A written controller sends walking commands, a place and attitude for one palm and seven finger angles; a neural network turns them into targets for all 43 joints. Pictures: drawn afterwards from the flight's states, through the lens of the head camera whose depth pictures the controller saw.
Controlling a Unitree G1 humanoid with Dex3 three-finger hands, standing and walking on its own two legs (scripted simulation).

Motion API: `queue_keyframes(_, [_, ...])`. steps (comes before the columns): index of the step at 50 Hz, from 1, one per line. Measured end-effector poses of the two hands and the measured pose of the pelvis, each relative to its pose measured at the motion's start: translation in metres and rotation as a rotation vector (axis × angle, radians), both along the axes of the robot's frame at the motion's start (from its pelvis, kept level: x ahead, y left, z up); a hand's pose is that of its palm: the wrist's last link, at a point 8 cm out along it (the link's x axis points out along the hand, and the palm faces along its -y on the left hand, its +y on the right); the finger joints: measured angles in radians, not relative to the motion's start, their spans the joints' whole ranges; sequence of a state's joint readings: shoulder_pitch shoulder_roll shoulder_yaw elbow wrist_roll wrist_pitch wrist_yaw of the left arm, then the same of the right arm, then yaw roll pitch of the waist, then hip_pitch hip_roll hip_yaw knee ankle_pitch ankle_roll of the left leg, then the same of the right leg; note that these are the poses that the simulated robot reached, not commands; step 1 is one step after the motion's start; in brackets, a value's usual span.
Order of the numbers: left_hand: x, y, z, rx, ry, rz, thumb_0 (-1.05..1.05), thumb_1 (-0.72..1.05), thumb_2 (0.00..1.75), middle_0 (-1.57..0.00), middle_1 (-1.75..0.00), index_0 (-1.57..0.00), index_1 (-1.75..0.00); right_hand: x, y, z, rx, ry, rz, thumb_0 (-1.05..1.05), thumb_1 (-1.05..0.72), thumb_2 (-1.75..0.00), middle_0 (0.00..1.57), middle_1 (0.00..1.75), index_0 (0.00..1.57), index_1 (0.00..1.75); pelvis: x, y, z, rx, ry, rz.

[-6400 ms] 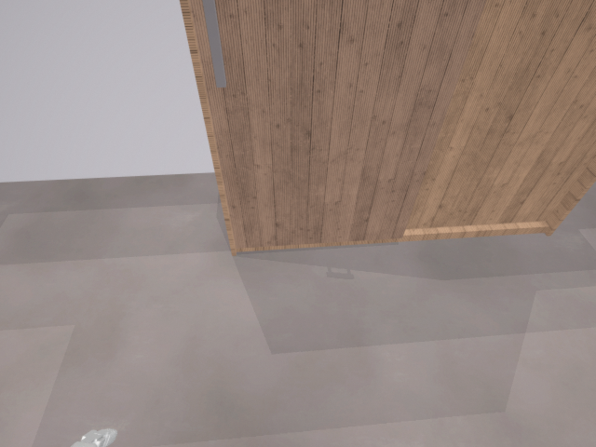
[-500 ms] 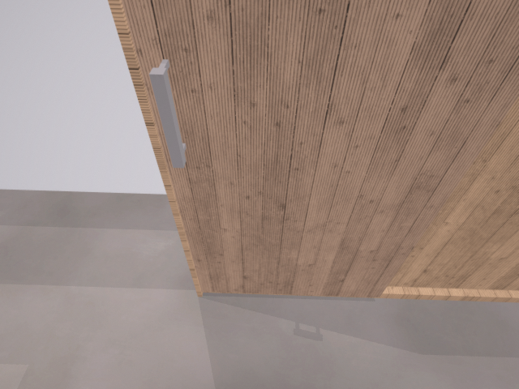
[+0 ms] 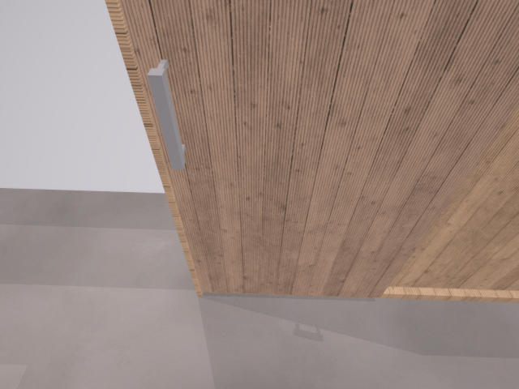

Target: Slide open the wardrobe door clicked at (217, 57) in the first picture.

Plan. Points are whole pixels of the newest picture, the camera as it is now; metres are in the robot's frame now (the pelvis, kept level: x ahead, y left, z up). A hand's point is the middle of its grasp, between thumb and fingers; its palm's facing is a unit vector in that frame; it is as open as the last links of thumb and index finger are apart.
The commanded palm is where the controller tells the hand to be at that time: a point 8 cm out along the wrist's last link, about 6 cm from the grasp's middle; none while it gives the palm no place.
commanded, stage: shuffle to correct the standing spot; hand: left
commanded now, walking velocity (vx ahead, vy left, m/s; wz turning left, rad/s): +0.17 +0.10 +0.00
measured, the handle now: (171, 118) +0.56 +0.21 +0.12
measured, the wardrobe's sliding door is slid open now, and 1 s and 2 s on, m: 0.00 0.00 0.00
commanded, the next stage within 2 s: come to a stop and stand still in 0.38 s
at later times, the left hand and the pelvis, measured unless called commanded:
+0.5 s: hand out of the picture +0.04 +0.20 -0.19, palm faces +0.00 -0.99 -0.17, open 7.4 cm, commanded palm none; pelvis +0.07 +0.03 -0.01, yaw -2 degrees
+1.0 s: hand out of the picture +0.15 +0.22 -0.19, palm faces +0.06 -0.98 -0.21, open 7.2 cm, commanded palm none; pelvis +0.09 +0.04 -0.01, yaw +0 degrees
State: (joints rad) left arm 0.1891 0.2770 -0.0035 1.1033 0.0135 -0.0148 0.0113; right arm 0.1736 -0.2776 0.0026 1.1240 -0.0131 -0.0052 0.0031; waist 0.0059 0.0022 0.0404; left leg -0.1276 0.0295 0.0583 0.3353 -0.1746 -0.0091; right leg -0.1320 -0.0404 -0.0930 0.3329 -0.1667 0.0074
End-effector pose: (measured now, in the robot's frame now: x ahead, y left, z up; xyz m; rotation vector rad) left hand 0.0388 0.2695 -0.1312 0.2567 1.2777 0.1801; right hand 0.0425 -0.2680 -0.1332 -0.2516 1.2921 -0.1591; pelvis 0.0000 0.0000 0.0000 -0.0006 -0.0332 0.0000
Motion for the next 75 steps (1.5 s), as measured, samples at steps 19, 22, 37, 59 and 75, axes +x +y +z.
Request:
queue_keyframes(19, [-0.025,-0.019,-0.033,-0.121,0.15,0.096,0.0,0.91,0.9,-0.2,-0.3,-0.2,-0.3,-0.023,0.06,-0.017,0.056,0.135,-0.061,0.01,-0.91,-0.89,0.2,0.3,0.2,0.3,0.047,0.025,-0.014,-0.009,0.015,-0.012])
queue_keyframes(22, [-0.02,-0.017,-0.034,-0.123,0.201,0.076,0.0,0.91,0.9,-0.2,-0.3,-0.2,-0.3,-0.033,0.076,-0.018,0.067,0.154,-0.102,0.01,-0.91,-0.89,0.2,0.3,0.2,0.3,0.057,0.031,-0.015,0.001,0.011,-0.031])
queue_keyframes(37, [0.106,-0.012,-0.024,-0.051,-0.038,0.057,0.01,0.93,0.9,-0.2,-0.3,-0.2,-0.3,-0.035,0.092,-0.031,0.124,0.336,-0.156,0.01,-0.91,-0.89,0.21,0.3,0.2,0.3,0.098,0.022,-0.021,-0.014,0.01,0.049])
queue_keyframes(59, [0.059,-0.005,-0.021,-0.085,0.065,0.073,0.0,0.92,0.9,-0.2,-0.3,-0.2,-0.3,0.078,0.077,-0.016,0.069,0.005,-0.047,0.01,-0.93,-0.89,0.2,0.3,0.2,0.3,0.091,0.037,-0.007,0.004,0.001,0.0])
queue_keyframes(75, [0.028,-0.013,-0.013,-0.059,0.121,0.072,0.0,0.91,0.9,-0.2,-0.3,-0.2,-0.3,0.031,0.096,-0.036,0.168,0.07,-0.047,0.01,-0.91,-0.89,0.2,0.3,0.2,0.3,0.088,0.034,-0.011,0.016,0.003,0.001])
